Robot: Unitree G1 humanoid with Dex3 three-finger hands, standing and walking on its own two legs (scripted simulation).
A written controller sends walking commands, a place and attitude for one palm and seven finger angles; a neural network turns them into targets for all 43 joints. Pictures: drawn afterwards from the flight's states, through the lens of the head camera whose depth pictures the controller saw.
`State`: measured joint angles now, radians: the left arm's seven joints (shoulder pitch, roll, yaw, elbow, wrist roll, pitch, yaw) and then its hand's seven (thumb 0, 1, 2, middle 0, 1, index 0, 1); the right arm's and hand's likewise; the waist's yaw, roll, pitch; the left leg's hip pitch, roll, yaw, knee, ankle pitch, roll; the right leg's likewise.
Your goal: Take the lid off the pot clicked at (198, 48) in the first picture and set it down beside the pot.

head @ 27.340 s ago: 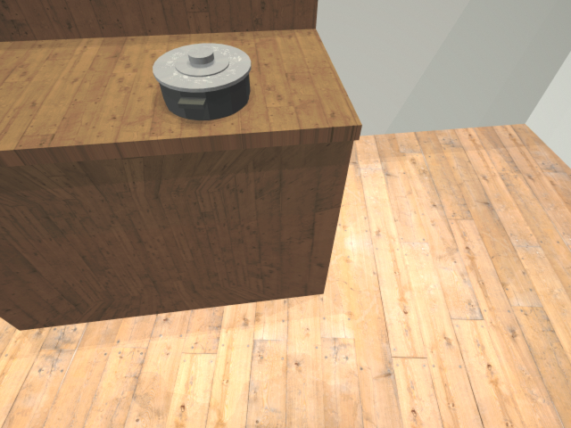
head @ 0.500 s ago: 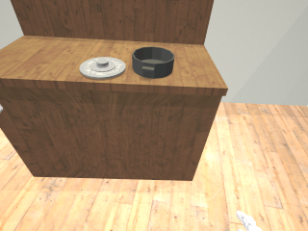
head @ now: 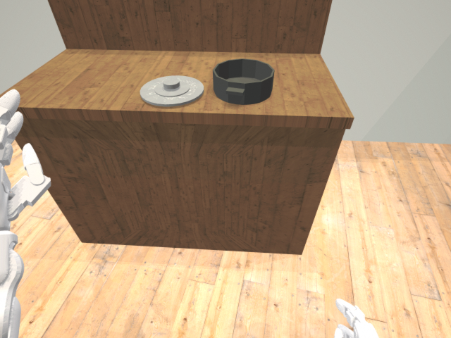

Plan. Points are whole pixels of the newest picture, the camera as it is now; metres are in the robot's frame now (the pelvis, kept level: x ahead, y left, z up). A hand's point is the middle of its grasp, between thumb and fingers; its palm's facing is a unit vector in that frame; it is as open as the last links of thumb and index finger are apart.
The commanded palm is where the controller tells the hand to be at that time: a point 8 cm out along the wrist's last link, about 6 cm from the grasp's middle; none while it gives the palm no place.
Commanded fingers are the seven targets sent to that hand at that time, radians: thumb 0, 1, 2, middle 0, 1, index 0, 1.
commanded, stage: stop stepping back and stand still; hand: left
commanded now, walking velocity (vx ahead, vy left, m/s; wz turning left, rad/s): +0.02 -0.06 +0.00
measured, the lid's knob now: (171, 83) +0.85 +0.20 +0.09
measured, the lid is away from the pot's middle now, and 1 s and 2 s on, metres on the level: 0.24 0.24 0.24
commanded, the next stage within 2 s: let the arm hang, fingers relaxed in 0.84 s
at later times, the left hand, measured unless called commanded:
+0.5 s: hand out of the picture +0.00 +0.18 -0.16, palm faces +0.04 -0.97 -0.26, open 7.2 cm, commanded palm none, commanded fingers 0.00 0.90 0.90 -0.20 -0.30 -0.20 -0.30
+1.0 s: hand out of the picture +0.12 +0.18 -0.17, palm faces +0.03 -0.98 -0.21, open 7.3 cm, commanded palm none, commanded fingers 0.00 0.90 0.90 -0.20 -0.30 -0.20 -0.30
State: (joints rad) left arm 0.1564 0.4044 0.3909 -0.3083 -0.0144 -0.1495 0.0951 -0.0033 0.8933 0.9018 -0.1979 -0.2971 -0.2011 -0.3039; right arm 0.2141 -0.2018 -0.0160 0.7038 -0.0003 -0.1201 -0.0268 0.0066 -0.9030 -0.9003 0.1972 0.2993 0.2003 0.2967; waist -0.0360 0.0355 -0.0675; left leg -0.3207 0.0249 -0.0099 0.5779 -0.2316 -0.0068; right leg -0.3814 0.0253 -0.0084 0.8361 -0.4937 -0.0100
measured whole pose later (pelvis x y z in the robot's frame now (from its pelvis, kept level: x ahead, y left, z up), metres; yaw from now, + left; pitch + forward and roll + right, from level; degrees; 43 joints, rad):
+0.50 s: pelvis +0.06 -0.02 +0.00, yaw +3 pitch +1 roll -1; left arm 0.36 0.21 0.02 1.10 0.00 0.01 0.03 -0.01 0.94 0.90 -0.20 -0.30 -0.20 -0.30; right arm 0.42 -0.16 -0.04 1.06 -0.01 0.03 -0.02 0.00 -0.91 -0.90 0.19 0.30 0.20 0.30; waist -0.03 0.01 0.09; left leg -0.27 0.05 0.01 0.56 -0.30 -0.02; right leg -0.20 0.03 0.00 0.52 -0.33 -0.02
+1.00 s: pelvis +0.08 +0.00 +0.01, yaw +1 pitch -1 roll +0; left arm 0.20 0.18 0.03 1.07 0.01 0.00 0.03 0.00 0.92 0.90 -0.20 -0.30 -0.20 -0.30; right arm 0.24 -0.15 -0.05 1.04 -0.02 0.01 -0.03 0.00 -0.92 -0.90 0.20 0.30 0.20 0.30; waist -0.02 0.00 0.06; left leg -0.16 0.04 0.06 0.48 -0.30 -0.01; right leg -0.12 0.01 0.05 0.46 -0.32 0.00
